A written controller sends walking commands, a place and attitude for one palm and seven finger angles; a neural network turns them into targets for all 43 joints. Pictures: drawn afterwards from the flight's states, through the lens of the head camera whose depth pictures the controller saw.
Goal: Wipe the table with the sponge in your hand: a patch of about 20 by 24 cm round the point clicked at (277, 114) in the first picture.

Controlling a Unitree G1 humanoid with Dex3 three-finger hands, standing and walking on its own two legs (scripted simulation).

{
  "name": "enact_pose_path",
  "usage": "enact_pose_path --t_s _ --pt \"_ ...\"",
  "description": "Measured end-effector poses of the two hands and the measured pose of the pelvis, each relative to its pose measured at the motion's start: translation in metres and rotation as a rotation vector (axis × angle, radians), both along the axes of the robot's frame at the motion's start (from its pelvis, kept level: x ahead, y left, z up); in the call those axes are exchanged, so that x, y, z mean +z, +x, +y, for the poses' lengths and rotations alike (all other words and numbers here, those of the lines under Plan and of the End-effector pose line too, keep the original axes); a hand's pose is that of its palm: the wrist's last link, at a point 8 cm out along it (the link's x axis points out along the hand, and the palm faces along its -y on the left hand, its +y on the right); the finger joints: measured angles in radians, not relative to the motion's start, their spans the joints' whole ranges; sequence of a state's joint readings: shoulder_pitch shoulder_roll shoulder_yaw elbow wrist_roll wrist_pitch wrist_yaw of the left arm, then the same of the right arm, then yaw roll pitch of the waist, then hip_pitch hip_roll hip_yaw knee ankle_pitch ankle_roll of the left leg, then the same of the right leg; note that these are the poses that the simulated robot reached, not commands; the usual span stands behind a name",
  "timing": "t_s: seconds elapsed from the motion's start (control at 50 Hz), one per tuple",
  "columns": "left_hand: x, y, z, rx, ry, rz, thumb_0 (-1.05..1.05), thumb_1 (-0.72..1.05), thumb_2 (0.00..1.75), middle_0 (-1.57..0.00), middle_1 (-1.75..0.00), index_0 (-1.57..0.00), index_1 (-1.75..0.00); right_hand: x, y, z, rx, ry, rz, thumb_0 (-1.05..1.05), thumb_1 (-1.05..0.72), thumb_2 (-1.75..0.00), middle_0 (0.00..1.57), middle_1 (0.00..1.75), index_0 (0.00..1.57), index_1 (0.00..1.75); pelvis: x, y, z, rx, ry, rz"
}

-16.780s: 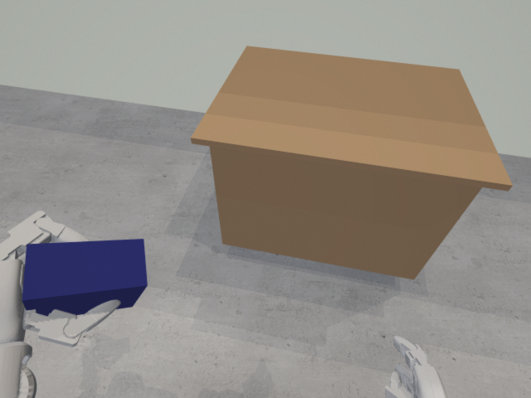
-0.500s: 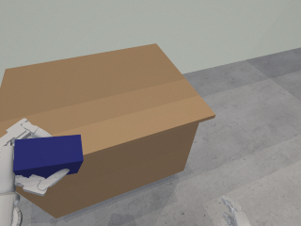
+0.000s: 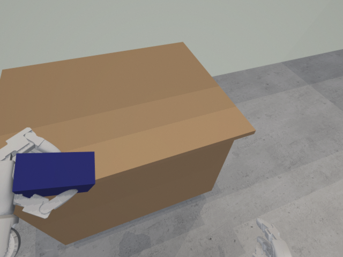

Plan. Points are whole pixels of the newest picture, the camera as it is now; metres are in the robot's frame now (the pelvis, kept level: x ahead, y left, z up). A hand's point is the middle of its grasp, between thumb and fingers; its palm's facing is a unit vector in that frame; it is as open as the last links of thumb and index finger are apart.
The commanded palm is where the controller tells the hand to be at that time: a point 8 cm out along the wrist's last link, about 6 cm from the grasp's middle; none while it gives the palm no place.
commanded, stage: look again from close up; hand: left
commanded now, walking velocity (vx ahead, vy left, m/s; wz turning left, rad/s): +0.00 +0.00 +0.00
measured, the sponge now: (68, 174) +0.23 +0.21 +0.13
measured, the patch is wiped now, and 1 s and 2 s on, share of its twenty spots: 0.00 0.00 0.00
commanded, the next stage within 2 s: shuffle to correct the standing spot in 0.02 s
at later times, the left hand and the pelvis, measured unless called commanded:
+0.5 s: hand (25, 159) +0.23 +0.28 +0.16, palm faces +0.43 -0.83 -0.34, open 9.7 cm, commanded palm +0.18 +0.31 +0.17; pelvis +0.03 +0.02 -0.01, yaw +2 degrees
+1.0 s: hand (23, 156) +0.24 +0.28 +0.16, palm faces +0.39 -0.83 -0.41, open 9.7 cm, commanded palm +0.17 +0.33 +0.17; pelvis +0.02 +0.04 -0.02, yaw +3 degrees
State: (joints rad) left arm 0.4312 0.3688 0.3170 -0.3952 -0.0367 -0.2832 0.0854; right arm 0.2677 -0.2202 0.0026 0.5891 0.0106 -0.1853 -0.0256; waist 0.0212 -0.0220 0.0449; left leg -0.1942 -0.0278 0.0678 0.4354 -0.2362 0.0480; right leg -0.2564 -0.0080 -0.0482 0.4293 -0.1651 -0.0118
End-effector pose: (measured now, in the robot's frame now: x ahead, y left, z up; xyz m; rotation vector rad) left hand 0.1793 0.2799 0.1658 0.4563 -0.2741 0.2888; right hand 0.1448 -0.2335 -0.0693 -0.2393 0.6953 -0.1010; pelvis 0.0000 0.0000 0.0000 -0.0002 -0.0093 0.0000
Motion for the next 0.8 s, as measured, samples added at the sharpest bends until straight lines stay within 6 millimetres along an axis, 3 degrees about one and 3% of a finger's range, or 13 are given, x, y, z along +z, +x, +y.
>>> enact_pose_path --t_s 0.08,0.16,0.26,0.36,0.48,0.8 --pt "-0.010 0.004 0.013 0.025 -0.006 0.024 0.00 -0.46 1.01 -0.81 -1.34 -0.79 -1.35 0.002 0.015 0.013 0.030 -0.014 0.005 0.01 -0.90 -0.90 0.21 0.30 0.20 0.30 -0.001 0.008 0.004 0.019 0.000 -0.005" --pt "0.001 0.009 0.028 0.072 -0.008 -0.053 0.00 -0.46 1.01 -0.81 -1.34 -0.79 -1.35 0.006 0.036 0.028 0.082 -0.012 -0.014 0.02 -0.90 -0.90 0.21 0.30 0.20 0.30 -0.002 0.014 0.007 0.028 -0.009 -0.013" --pt "0.014 0.012 0.027 0.059 -0.019 -0.140 0.00 -0.46 1.01 -0.80 -1.34 -0.79 -1.35 0.015 0.062 0.044 0.118 0.005 -0.078 0.02 -0.90 -0.90 0.21 0.30 0.20 0.30 -0.004 0.020 0.013 0.025 -0.019 -0.013" --pt "0.008 0.014 0.029 0.047 -0.025 -0.117 0.00 -0.46 1.01 -0.80 -1.34 -0.79 -1.35 0.018 0.076 0.050 0.109 0.011 -0.113 0.01 -0.90 -0.90 0.21 0.30 0.20 0.30 -0.007 0.026 0.019 0.027 -0.021 -0.013" --pt "0.001 0.014 0.039 0.075 -0.018 -0.086 0.00 -0.46 1.01 -0.80 -1.34 -0.79 -1.35 0.010 0.072 0.048 0.094 0.001 -0.075 0.01 -0.90 -0.90 0.21 0.30 0.20 0.30 -0.011 0.029 0.023 0.036 -0.023 -0.017" --pt "-0.002 0.014 0.048 0.052 0.021 -0.105 0.00 -0.46 1.01 -0.80 -1.34 -0.79 -1.35 -0.016 0.037 0.039 0.020 -0.018 0.046 0.01 -0.90 -0.90 0.21 0.30 0.20 0.30 -0.020 0.026 0.034 0.036 -0.026 -0.020"
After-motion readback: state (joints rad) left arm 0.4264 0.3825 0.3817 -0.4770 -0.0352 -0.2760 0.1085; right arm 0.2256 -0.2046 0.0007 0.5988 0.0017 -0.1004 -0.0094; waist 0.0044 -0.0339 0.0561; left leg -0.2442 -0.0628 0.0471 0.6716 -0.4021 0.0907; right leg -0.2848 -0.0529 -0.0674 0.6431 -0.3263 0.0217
